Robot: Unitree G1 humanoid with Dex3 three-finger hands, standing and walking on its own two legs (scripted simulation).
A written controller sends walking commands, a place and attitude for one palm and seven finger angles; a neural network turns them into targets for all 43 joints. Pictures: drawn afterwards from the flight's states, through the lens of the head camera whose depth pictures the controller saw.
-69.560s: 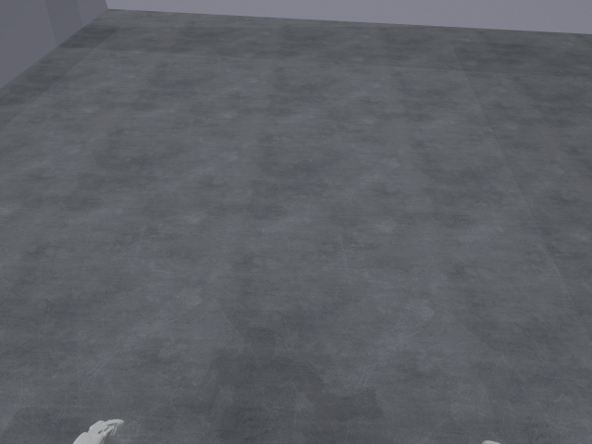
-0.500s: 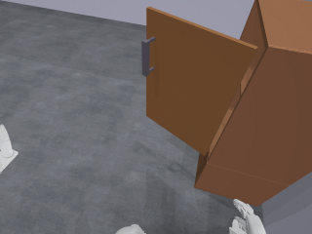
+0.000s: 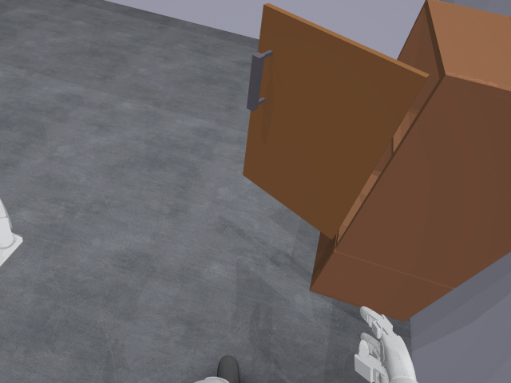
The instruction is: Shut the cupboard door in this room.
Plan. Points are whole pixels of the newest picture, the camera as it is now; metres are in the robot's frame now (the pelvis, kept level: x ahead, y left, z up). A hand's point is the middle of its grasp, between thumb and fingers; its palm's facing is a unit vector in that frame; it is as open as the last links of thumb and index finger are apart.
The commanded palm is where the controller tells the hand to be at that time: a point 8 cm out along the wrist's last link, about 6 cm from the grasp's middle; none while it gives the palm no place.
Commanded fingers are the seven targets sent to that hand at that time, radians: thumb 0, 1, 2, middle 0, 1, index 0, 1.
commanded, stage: step back with the hand held close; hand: left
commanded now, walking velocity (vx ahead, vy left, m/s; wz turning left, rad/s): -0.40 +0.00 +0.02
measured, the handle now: (260, 81) +0.82 +0.09 +0.03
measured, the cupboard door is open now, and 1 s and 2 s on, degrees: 66 66 66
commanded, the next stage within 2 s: stop stepping back and stand still in 0.02 s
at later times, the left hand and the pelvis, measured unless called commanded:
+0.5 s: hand out of the picture +0.02 +0.39 +0.18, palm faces +0.55 -0.80 -0.23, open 7.4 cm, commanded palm -0.02 +0.39 +0.18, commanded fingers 0.00 0.90 0.90 -0.20 -0.30 -0.20 -0.30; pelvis -0.18 +0.10 -0.02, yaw -3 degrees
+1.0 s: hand out of the picture -0.06 +0.43 +0.17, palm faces +0.48 -0.77 -0.41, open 7.4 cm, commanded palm -0.11 +0.44 +0.18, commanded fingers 0.00 0.90 0.90 -0.20 -0.30 -0.20 -0.30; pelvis -0.27 +0.15 -0.01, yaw -4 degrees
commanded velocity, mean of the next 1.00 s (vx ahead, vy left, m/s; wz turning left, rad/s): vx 0.24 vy -0.10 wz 0.01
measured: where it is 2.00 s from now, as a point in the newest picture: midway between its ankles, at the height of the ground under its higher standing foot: outside the picture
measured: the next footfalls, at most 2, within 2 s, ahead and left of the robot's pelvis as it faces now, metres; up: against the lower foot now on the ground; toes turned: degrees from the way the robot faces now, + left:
right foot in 0.06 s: -0.15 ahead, -0.16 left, +0.00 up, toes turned -4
left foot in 0.46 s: -0.12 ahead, +0.18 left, +0.00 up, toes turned -3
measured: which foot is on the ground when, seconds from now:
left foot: down 0.00-0.26, up 0.28-0.44, down 0.46-0.86, up 0.88-1.00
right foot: up 0.00-0.04, down 0.06-0.46, up 0.48-0.88, down 0.90-1.00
